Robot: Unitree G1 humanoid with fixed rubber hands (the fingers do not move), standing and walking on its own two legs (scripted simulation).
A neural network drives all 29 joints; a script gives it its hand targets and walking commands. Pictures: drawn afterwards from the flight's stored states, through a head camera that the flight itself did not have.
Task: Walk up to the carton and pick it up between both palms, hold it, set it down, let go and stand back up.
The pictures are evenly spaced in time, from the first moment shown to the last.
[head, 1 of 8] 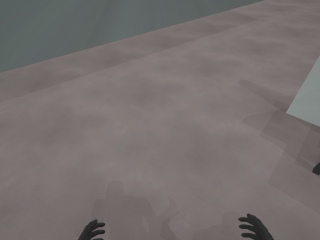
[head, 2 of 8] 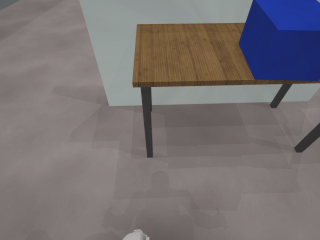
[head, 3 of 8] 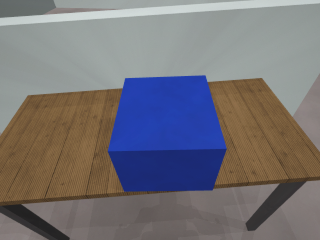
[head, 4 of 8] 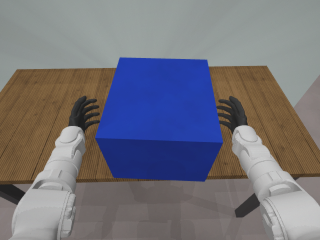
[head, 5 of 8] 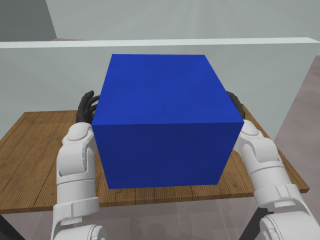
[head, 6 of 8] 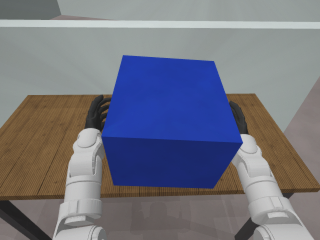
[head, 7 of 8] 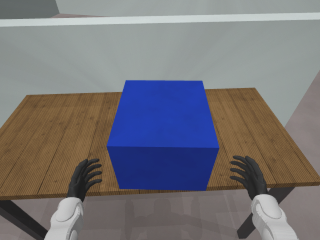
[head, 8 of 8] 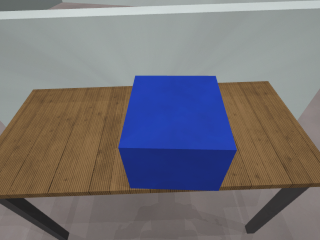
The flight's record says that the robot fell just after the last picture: no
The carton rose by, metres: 0.18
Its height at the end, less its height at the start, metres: +0.00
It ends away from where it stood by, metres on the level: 0.01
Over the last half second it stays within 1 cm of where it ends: yes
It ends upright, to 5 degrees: yes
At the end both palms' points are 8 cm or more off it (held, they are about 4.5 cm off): yes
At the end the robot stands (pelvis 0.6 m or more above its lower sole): yes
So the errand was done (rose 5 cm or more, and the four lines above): yes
